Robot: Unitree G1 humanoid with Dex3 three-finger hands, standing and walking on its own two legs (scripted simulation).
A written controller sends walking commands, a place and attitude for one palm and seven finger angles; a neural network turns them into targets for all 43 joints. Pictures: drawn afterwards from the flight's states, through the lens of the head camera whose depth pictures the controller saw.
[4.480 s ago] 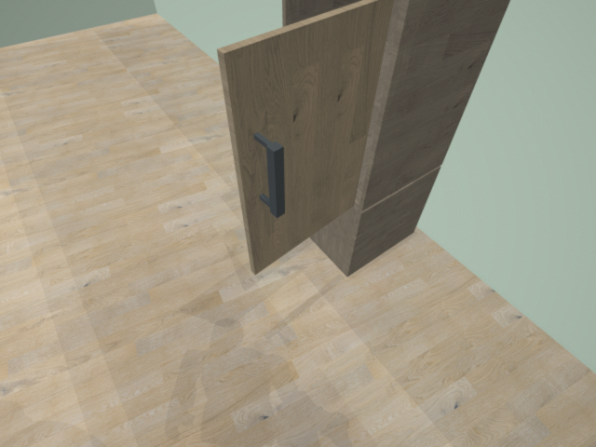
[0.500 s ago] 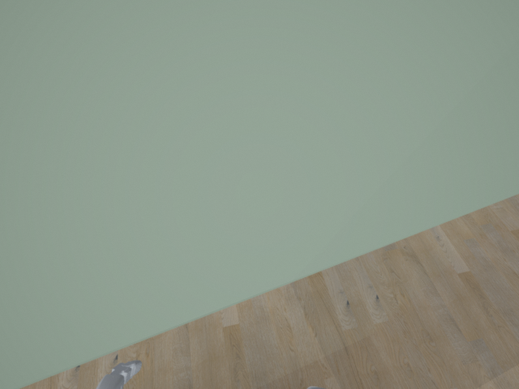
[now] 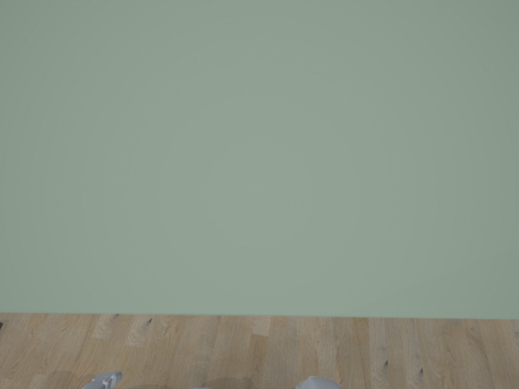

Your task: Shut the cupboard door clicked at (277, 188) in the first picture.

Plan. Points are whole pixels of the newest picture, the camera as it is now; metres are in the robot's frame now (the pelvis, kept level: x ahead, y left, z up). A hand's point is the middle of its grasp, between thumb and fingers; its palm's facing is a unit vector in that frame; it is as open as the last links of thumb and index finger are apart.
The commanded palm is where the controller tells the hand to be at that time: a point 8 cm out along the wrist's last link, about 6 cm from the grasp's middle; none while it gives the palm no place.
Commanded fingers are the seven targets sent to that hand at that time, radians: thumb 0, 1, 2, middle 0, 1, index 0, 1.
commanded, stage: turn to face it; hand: left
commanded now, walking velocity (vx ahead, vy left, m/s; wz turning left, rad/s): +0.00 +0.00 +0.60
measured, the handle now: out of the picture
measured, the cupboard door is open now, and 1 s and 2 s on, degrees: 95 95 95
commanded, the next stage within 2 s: none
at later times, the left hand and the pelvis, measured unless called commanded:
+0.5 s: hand out of the picture -0.01 +0.14 -0.18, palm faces +0.36 -0.91 -0.21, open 7.3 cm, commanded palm none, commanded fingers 0.00 0.90 0.90 -0.20 -0.30 -0.20 -0.30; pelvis +0.01 -0.05 +0.00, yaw +20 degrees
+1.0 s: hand out of the picture +0.01 +0.15 -0.14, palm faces +0.56 -0.78 -0.30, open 7.3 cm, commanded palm none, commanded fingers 0.00 0.90 0.90 -0.20 -0.30 -0.20 -0.30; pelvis +0.04 -0.08 +0.00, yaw +37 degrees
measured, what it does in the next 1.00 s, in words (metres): steps on the spot, turning left: right foot, then left foot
